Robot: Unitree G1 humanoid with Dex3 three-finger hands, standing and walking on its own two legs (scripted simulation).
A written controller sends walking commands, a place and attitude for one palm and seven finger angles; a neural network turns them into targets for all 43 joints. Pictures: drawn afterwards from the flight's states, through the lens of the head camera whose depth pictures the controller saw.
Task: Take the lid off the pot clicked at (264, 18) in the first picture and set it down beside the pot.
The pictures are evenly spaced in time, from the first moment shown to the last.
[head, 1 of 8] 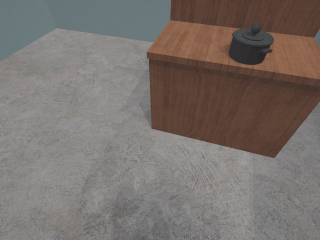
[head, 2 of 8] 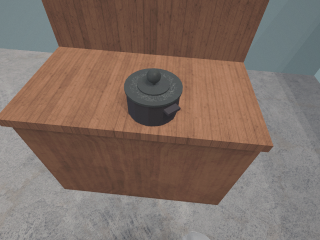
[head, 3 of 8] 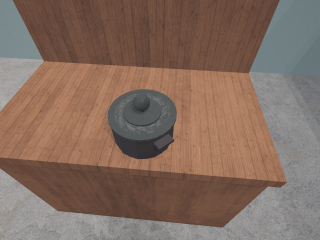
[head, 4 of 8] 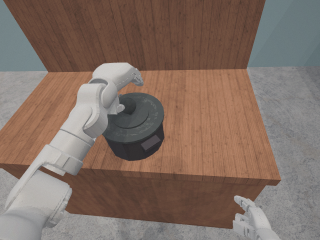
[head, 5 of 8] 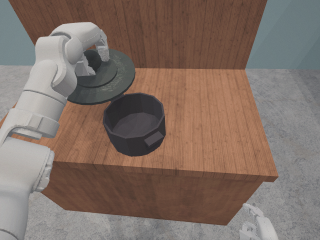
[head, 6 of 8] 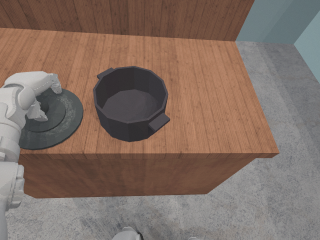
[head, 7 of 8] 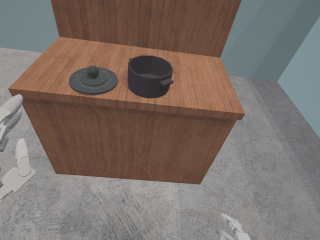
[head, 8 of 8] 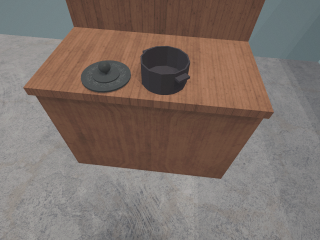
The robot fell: no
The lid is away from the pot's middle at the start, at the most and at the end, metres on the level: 0.00 0.25 0.24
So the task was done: yes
